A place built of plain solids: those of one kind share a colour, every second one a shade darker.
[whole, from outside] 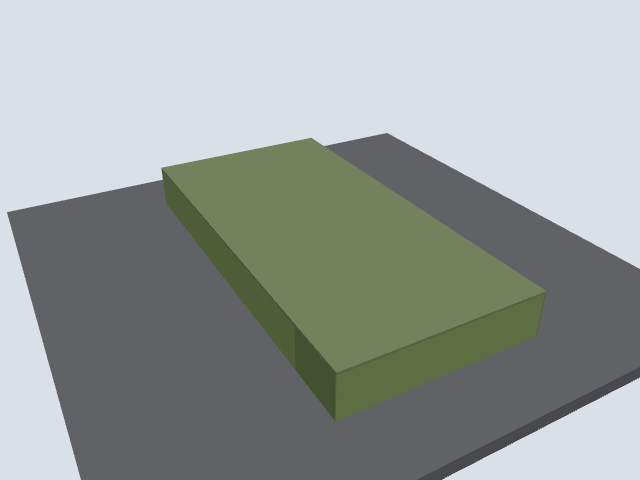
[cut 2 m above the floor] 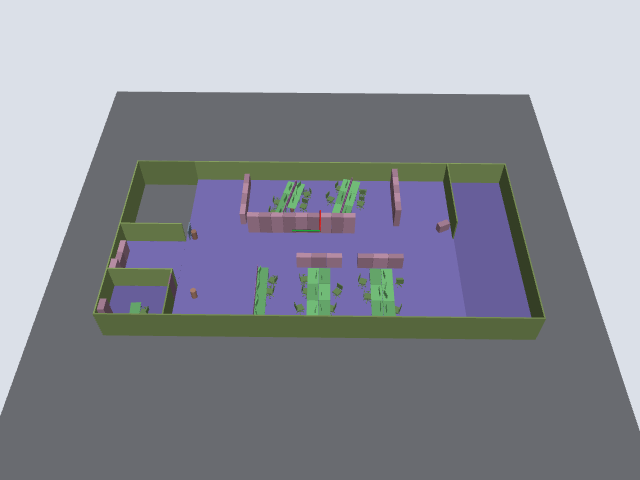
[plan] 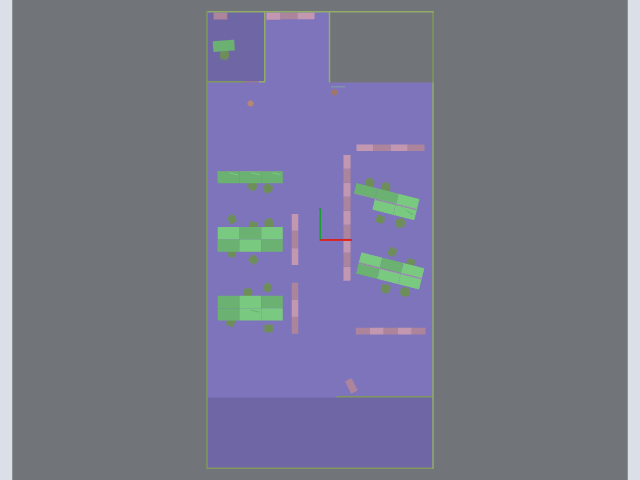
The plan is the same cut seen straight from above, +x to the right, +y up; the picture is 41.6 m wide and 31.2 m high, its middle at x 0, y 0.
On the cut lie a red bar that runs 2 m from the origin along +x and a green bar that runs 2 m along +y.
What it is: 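One storey of an office; an open floor with rows of desks, a band of small rooms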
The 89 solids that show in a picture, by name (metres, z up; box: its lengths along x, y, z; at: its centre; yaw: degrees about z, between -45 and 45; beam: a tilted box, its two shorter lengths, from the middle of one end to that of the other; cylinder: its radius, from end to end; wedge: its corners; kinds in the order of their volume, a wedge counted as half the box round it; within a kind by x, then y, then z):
{
 "floor_1": {"box": [3.66, 4.55, 0.69], "at": [-5.47, 12.51, 0.3]},
 "floor_2": {"box": [4.12, 4.55, 0.69], "at": [-1.48, 12.51, 0.3]},
 "floor_3": {"box": [14.6, 4.55, 0.58], "at": [0.0, -12.51, 0.24]},
 "floor_4": {"box": [14.6, 20.48, 0.69], "at": [0.0, 0.0, 0.3]},
 "roof_1": {"box": [14.8, 29.78, 0.2], "at": [0.0, 0.0, 3.34]},
 "wall_1": {"box": [0.1, 29.78, 3.29], "at": [-7.35, 0.0, 1.6]},
 "wall_2": {"box": [2.41, 0.1, 2.6], "at": [-6.09, 10.29, 1.94]},
 "wall_3": {"box": [0.1, 4.55, 2.6], "at": [-3.59, 12.51, 1.94]},
 "wall_4": {"box": [14.6, 0.1, 3.29], "at": [0.0, -14.84, 1.6]},
 "wall_5": {"box": [14.6, 0.1, 3.29], "at": [0.0, 14.84, 1.6]},
 "wall_6": {"box": [0.1, 4.55, 2.6], "at": [0.62, 12.51, 1.94]},
 "wall_7": {"box": [6.24, 0.1, 2.6], "at": [4.18, -10.19, 1.94]},
 "wall_8": {"box": [0.1, 29.78, 3.29], "at": [7.35, 0.0, 1.6]},
 "wall_9": {"box": [0.1, 4.55, 3.29], "at": [7.35, 12.51, 1.6]},
 "cabinet_1": {"box": [0.9, 0.46, 1.84], "at": [-6.47, 14.55, 1.56]},
 "cabinet_2": {"box": [0.9, 0.46, 1.84], "at": [-3.03, 14.55, 1.56]},
 "cabinet_3": {"box": [1.1, 0.43, 1.21], "at": [-2.02, 14.57, 1.25]},
 "cabinet_4": {"box": [0.43, 1.1, 1.21], "at": [-1.62, -5.54, 1.25]},
 "cabinet_5": {"box": [0.43, 1.1, 1.21], "at": [-1.62, -4.43, 1.25]},
 "cabinet_6": {"box": [0.43, 1.1, 1.21], "at": [-1.62, -3.32, 1.25]},
 "cabinet_7": {"box": [0.43, 1.1, 1.21], "at": [-1.62, -1.08, 1.25]},
 "cabinet_8": {"box": [0.43, 1.1, 1.21], "at": [-1.62, 0.03, 1.25]},
 "cabinet_9": {"box": [0.43, 1.1, 1.21], "at": [-1.62, 1.14, 1.25]},
 "cabinet_10": {"box": [1.1, 0.43, 1.21], "at": [-0.91, 14.57, 1.25]},
 "cabinet_11": {"box": [0.46, 0.9, 1.84], "at": [1.76, -2.2, 1.56]},
 "cabinet_12": {"box": [0.46, 0.9, 1.84], "at": [1.76, -1.29, 1.56]},
 "cabinet_13": {"box": [0.46, 0.9, 1.84], "at": [1.76, -0.38, 1.56]},
 "cabinet_14": {"box": [0.46, 0.9, 1.84], "at": [1.76, 0.53, 1.56]},
 "cabinet_15": {"box": [0.46, 0.9, 1.84], "at": [1.76, 1.44, 1.56]},
 "cabinet_16": {"box": [0.46, 0.9, 1.84], "at": [1.76, 2.35, 1.56]},
 "cabinet_17": {"box": [0.46, 0.9, 1.84], "at": [1.76, 3.26, 1.56]},
 "cabinet_18": {"box": [0.46, 0.9, 1.84], "at": [1.76, 4.17, 1.56]},
 "cabinet_19": {"box": [0.46, 0.9, 1.84], "at": [1.76, 5.08, 1.56]},
 "cabinet_20": {"box": [0.47, 0.9, 0.72], "at": [2.03, -9.48, 1.0], "yaw": 26.5},
 "cabinet_21": {"box": [0.9, 0.46, 1.84], "at": [2.77, -5.92, 1.56]},
 "cabinet_22": {"box": [1.1, 0.43, 1.21], "at": [2.92, 5.99, 1.25]},
 "cabinet_23": {"box": [0.9, 0.46, 1.84], "at": [3.68, -5.92, 1.56]},
 "cabinet_24": {"box": [1.1, 0.43, 1.21], "at": [4.03, 5.99, 1.25]},
 "cabinet_25": {"box": [0.9, 0.46, 1.84], "at": [4.59, -5.92, 1.56]},
 "cabinet_26": {"box": [1.1, 0.43, 1.21], "at": [5.14, 5.99, 1.25]},
 "cabinet_27": {"box": [0.9, 0.46, 1.84], "at": [5.5, -5.92, 1.56]},
 "cabinet_28": {"box": [1.1, 0.43, 1.21], "at": [6.25, 5.99, 1.25]},
 "cabinet_29": {"box": [0.9, 0.46, 1.84], "at": [6.41, -5.92, 1.56]},
 "desk_1": {"box": [1.4, 0.7, 0.032], "at": [-6.26, 12.62, 1.35], "yaw": 4.4},
 "desk_2": {"box": [1.4, 0.8, 0.032], "at": [-5.94, -4.84, 1.35]},
 "desk_3": {"box": [1.4, 0.8, 0.032], "at": [-5.94, -4.02, 1.35]},
 "desk_4": {"box": [1.4, 0.8, 0.032], "at": [-5.94, -0.37, 1.35]},
 "desk_5": {"box": [1.4, 0.8, 0.032], "at": [-5.94, 0.45, 1.35]},
 "desk_6": {"box": [1.4, 0.8, 0.032], "at": [-5.94, 4.09, 1.35]},
 "desk_7": {"box": [1.4, 0.8, 0.032], "at": [-4.53, -4.84, 1.35]},
 "desk_8": {"box": [1.4, 0.8, 0.032], "at": [-4.53, -4.02, 1.35]},
 "desk_9": {"box": [1.4, 0.8, 0.032], "at": [-4.53, -0.37, 1.35]},
 "desk_10": {"box": [1.4, 0.8, 0.032], "at": [-4.53, 0.45, 1.35]},
 "desk_11": {"box": [1.4, 0.8, 0.032], "at": [-4.53, 4.09, 1.35]},
 "desk_12": {"box": [1.4, 0.8, 0.032], "at": [-3.12, -4.84, 1.35]},
 "desk_13": {"box": [1.4, 0.8, 0.032], "at": [-3.12, -4.02, 1.35]},
 "desk_14": {"box": [1.4, 0.8, 0.032], "at": [-3.12, -0.37, 1.35]},
 "desk_15": {"box": [1.4, 0.8, 0.032], "at": [-3.12, 0.45, 1.35]},
 "desk_16": {"box": [1.4, 0.8, 0.032], "at": [-3.12, 4.09, 1.35]},
 "desk_17": {"box": [1.4, 0.7, 0.032], "at": [2.97, 3.19, 1.35], "yaw": -14.2},
 "desk_18": {"box": [1.4, 0.7, 0.032], "at": [3.11, -2.01, 1.35], "yaw": -14.2},
 "desk_19": {"box": [1.4, 0.7, 0.032], "at": [3.28, -1.31, 1.35], "yaw": -14.2},
 "desk_20": {"box": [1.4, 0.7, 0.032], "at": [4.16, 2.14, 1.35], "yaw": -14.2},
 "desk_21": {"box": [1.4, 0.7, 0.032], "at": [4.34, 2.84, 1.35], "yaw": -14.2},
 "desk_22": {"box": [1.4, 0.7, 0.032], "at": [4.47, -2.36, 1.35], "yaw": -14.2},
 "desk_23": {"box": [1.4, 0.7, 0.032], "at": [4.65, -1.66, 1.35], "yaw": -14.2},
 "desk_24": {"box": [1.4, 0.7, 0.032], "at": [5.53, 1.8, 1.35], "yaw": -14.2},
 "desk_25": {"box": [1.4, 0.7, 0.032], "at": [5.71, 2.5, 1.35], "yaw": -14.2},
 "desk_26": {"box": [1.4, 0.7, 0.032], "at": [5.84, -2.7, 1.35], "yaw": -14.2},
 "desk_27": {"box": [1.4, 0.7, 0.032], "at": [6.02, -2.01, 1.35], "yaw": -14.2},
 "officechair_1": {"box": [0.49, 0.52, 0.08], "at": [-6.21, 12.04, 1.15], "yaw": -8.2},
 "officechair_2": {"box": [0.49, 0.49, 0.08], "at": [-5.71, 1.33, 1.13], "yaw": 24.7},
 "officechair_3": {"box": [0.49, 0.52, 0.08], "at": [-4.69, -3.44, 1.14], "yaw": -7.4},
 "officechair_4": {"box": [0.49, 0.52, 0.08], "at": [-4.37, 3.52, 1.17], "yaw": -6.5},
 "officechair_5": {"box": [0.49, 0.49, 0.08], "at": [-4.34, -1.26, 1.16], "yaw": -38.8},
 "officechair_6": {"box": [0.49, 0.49, 0.08], "at": [-3.42, -3.11, 1.16], "yaw": -17.8},
 "officechair_7": {"box": [0.49, 0.52, 0.08], "at": [-3.38, 3.37, 1.13], "yaw": -24.9},
 "officechair_8": {"box": [0.49, 0.49, 0.08], "at": [-3.31, -5.75, 1.12], "yaw": 0.1},
 "officechair_9": {"box": [0.49, 0.52, 0.08], "at": [-3.31, 1.08, 1.2], "yaw": 9.5},
 "officechair_10": {"box": [0.49, 0.52, 0.08], "at": [3.23, 3.69, 1.13], "yaw": -10.6},
 "officechair_11": {"box": [0.49, 0.49, 0.08], "at": [3.9, 1.35, 1.14], "yaw": -20.5},
 "officechair_12": {"box": [0.52, 0.49, 0.08], "at": [4.24, -3.17, 1.13], "yaw": -15.9},
 "officechair_13": {"box": [0.49, 0.52, 0.08], "at": [4.27, 3.43, 1.19], "yaw": -5.9},
 "officechair_14": {"box": [0.49, 0.49, 0.08], "at": [4.68, -0.8, 1.16], "yaw": -31.1},
 "officechair_15": {"box": [0.49, 0.52, 0.08], "at": [5.22, 1.12, 1.15], "yaw": 16.2},
 "officechair_16": {"box": [0.52, 0.49, 0.08], "at": [5.55, -3.38, 1.14], "yaw": -3.8},
 "bin_1": {"cylinder": 0.2, "from": [-4.52, 8.87, 0.64], "to": [-4.52, 8.87, 1.42]},
 "bin_2": {"cylinder": 0.2, "from": [0.94, 9.6, 0.64], "to": [0.94, 9.6, 1.42]},
 "door_1": {"box": [0.93, 0.1, 2.05], "at": [-4.42, 10.29, 1.67]}
}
